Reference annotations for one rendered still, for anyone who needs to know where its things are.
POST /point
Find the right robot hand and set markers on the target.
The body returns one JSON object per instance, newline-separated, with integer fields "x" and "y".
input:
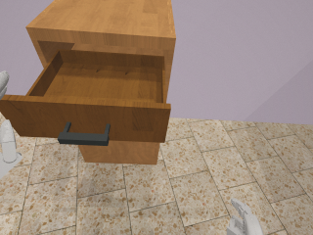
{"x": 248, "y": 226}

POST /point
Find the cabinet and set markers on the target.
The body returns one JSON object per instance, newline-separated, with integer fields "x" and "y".
{"x": 139, "y": 27}

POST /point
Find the drawer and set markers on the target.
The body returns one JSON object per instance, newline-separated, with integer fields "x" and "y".
{"x": 91, "y": 89}

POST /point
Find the handle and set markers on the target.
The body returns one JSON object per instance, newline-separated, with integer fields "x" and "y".
{"x": 89, "y": 139}

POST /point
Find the left robot hand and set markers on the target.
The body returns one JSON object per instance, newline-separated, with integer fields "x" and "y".
{"x": 9, "y": 156}

